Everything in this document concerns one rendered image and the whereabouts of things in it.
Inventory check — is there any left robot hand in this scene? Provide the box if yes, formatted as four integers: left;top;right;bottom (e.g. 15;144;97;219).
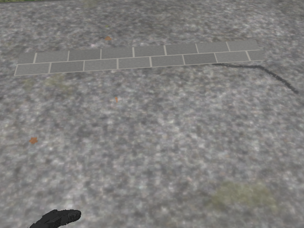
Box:
29;209;82;228

